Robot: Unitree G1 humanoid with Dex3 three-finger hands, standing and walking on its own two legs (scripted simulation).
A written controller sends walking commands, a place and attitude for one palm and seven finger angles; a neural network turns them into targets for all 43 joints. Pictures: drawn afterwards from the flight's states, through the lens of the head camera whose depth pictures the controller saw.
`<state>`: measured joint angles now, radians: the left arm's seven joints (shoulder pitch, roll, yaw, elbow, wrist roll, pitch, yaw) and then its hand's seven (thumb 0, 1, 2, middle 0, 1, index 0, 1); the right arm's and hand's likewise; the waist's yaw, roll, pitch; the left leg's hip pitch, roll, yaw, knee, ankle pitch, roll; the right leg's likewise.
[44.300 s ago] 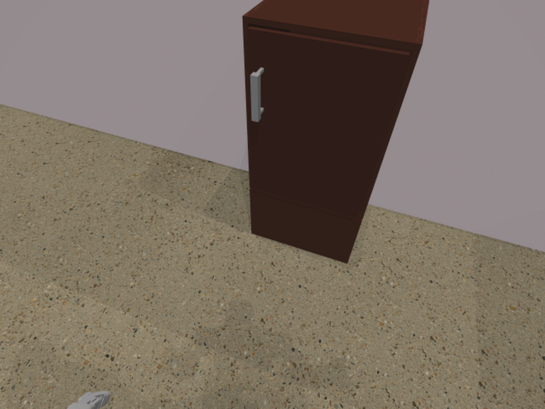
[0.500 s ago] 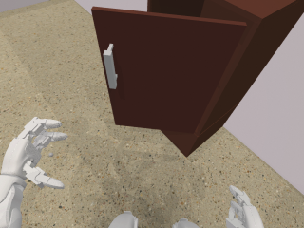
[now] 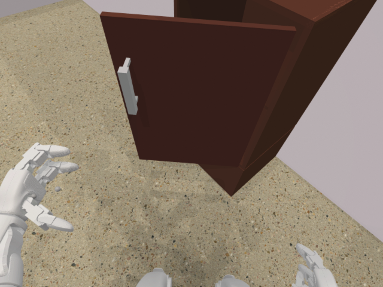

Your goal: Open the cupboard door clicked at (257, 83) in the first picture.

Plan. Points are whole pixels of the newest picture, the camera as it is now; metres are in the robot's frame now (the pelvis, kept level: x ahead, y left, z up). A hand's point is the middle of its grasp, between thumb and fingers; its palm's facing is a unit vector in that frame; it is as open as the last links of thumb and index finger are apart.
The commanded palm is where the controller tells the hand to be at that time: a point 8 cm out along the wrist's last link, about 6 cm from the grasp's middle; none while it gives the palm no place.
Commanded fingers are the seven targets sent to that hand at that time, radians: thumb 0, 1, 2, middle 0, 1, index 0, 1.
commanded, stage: raise the hand with hooked fingers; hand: left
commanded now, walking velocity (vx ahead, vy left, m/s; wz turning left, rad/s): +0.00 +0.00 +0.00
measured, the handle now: (130, 87) +0.58 +0.19 +0.04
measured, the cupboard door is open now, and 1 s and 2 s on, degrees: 45 45 45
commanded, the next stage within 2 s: move the hooked fingers beside the handle in 0.14 s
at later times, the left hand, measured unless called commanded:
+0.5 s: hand (69, 171) +0.32 +0.26 +0.05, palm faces -0.01 -1.00 -0.02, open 14.0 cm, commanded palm +0.30 +0.31 +0.06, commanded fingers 0.00 -0.50 0.30 -0.30 -1.20 -0.30 -1.20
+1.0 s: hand (80, 140) +0.40 +0.26 +0.05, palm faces -0.03 -1.00 +0.00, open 14.0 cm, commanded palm +0.38 +0.32 +0.05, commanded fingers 0.00 -0.50 0.30 -0.30 -1.20 -0.30 -1.20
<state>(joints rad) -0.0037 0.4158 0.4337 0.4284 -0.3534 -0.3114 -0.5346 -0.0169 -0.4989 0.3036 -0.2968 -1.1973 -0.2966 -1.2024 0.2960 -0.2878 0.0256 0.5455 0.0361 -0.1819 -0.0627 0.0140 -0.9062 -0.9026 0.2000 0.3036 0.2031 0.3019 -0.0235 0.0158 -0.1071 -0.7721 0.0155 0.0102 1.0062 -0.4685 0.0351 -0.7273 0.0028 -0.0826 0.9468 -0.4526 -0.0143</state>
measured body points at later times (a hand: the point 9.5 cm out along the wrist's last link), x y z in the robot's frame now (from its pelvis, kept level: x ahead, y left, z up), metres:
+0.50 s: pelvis -0.01 -0.01 -0.01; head +0.07 +0.00 +0.44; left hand +0.32 +0.31 +0.06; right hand +0.14 -0.27 -0.09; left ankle +0.01 +0.09 -0.68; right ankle +0.01 -0.12 -0.68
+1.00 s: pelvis +0.00 +0.00 -0.01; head +0.10 +0.02 +0.43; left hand +0.40 +0.32 +0.05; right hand +0.08 -0.27 -0.11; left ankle +0.01 +0.09 -0.68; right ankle +0.01 -0.12 -0.68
